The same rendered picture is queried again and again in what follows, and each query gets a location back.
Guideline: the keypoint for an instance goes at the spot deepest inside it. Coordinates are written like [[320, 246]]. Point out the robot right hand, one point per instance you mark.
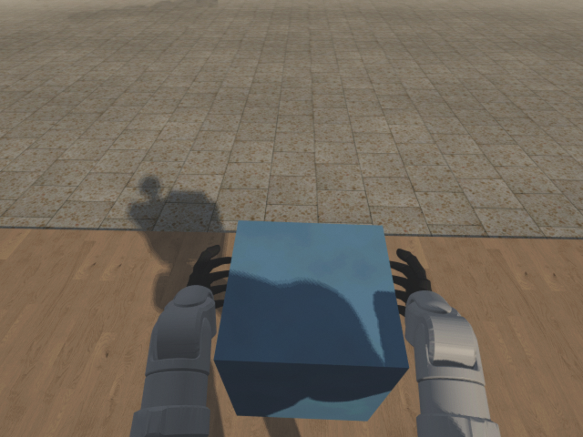
[[415, 277]]

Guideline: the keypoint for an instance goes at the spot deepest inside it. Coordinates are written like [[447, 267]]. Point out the robot right forearm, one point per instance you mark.
[[448, 368]]

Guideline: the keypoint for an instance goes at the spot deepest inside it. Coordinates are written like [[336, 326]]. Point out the carton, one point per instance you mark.
[[310, 326]]

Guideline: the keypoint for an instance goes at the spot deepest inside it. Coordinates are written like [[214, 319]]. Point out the robot left hand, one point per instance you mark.
[[201, 272]]

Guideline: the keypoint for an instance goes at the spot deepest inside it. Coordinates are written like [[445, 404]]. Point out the robot left forearm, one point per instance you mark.
[[175, 389]]

